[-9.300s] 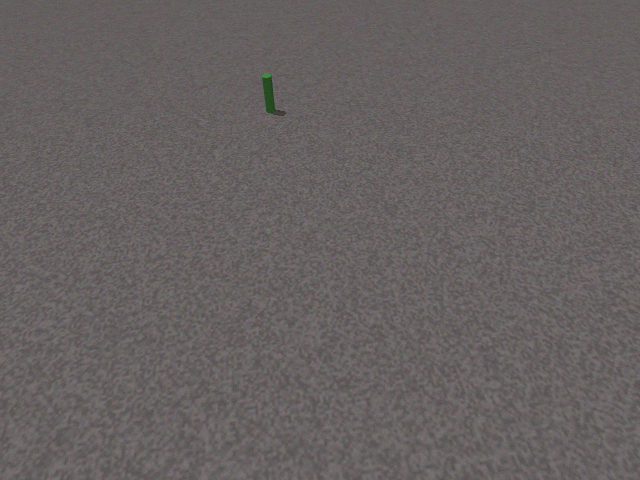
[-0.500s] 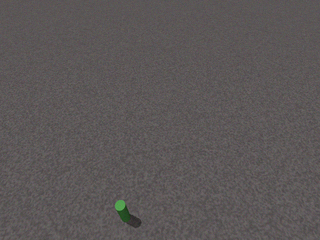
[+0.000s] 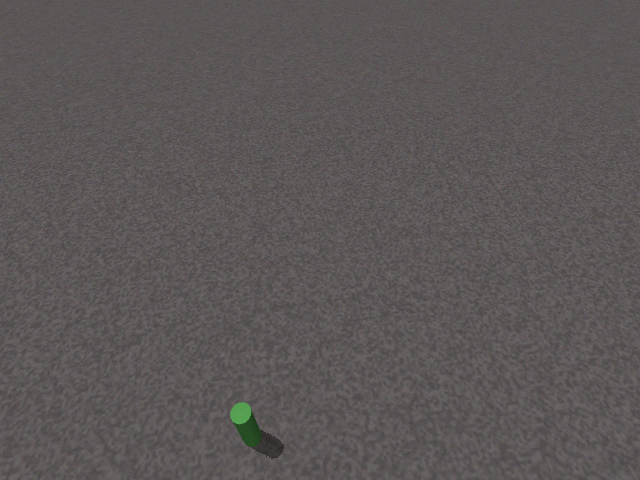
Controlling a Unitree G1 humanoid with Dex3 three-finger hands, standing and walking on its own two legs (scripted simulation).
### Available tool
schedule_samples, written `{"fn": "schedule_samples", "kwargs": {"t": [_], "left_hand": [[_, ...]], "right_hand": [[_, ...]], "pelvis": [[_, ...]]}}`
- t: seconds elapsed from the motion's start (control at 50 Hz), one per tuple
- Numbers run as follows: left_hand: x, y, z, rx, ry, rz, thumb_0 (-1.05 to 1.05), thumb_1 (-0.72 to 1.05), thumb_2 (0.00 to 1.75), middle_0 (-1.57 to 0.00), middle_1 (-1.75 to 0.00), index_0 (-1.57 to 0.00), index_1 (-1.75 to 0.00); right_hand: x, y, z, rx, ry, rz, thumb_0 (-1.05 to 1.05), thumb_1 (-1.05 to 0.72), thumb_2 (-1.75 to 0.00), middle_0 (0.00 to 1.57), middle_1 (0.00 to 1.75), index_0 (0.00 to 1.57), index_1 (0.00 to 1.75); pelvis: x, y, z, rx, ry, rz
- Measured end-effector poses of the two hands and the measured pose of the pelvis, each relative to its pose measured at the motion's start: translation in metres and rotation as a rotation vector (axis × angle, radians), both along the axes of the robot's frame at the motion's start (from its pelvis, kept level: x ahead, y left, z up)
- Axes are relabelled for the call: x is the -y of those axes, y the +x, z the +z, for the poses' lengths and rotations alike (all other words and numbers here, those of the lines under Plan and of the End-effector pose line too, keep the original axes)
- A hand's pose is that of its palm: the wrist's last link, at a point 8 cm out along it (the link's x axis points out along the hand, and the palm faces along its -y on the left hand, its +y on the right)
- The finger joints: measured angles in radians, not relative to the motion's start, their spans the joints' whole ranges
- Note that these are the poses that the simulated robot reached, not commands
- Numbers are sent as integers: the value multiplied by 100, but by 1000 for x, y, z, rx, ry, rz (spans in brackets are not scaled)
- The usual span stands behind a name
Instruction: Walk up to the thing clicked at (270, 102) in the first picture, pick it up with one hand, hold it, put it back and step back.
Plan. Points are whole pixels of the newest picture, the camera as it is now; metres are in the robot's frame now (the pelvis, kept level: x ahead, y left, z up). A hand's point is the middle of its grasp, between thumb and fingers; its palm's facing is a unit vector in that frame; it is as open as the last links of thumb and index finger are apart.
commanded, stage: stand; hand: left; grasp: from the side
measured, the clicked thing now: (247, 425) +0.39 +0.22 -0.67
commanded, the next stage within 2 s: go down in 0.12 s
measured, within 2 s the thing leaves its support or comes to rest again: neither
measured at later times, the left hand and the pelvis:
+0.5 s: hand out of the picture +0.15 +0.26 -0.17, palm faces +0.05 -0.94 -0.33, open 11.9 cm; pelvis -0.02 +0.00 -0.02, yaw +0 degrees
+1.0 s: hand out of the picture +0.14 +0.29 -0.20, palm faces +0.10 -0.94 -0.33, open 17.3 cm; pelvis -0.01 +0.00 -0.08, yaw +0 degrees
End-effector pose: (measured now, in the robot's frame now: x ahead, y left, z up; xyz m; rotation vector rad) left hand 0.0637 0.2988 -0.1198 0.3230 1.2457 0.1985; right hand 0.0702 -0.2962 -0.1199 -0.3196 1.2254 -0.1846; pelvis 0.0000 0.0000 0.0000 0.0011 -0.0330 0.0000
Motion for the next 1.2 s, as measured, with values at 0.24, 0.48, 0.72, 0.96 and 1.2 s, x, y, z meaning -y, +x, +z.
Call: {"fn": "schedule_samples", "kwargs": {"t": [0.24, 0.48, 0.72, 0.96, 1.2], "left_hand": [[0, 0, 0, 7, -1, -5, 1, 90, 89, -21, -30, -20, -30], [-3, 76, -11, 194, -19, 13, 1, 44, 45, -8, -11, -8, -11], [-25, 63, -39, 192, -15, 29, 0, -19, 13, -5, -7, -6, -7], [-28, 59, -46, 218, -12, 45, 0, -49, 3, -8, -5, -8, -6], [-43, 61, -63, 275, -49, 37, 0, -56, 1, -9, -4, -9, -4]], "right_hand": [[0, -1, 1, 6, -2, -5, 1, -91, -90, 20, 29, 20, 30], [-32, -4, -10, 149, 51, -38, 1, -97, -92, 20, 29, 20, 30], [-38, 17, -37, 257, 44, -24, 1, -93, -91, 20, 30, 20, 30], [-51, 72, -37, 420, 20, 52, 1, -90, -90, 20, 30, 20, 30], [-51, 81, -57, 454, 0, 103, 1, -91, -90, 20, 30, 20, 30]], "pelvis": [[0, -1, 0, 3, -1, -1], [2, -20, -21, -143, -8, -7], [-5, -20, -61, -256, -18, -10], [-5, -13, -81, -300, -34, 1], [-5, -16, -107, -364, -45, 3]]}}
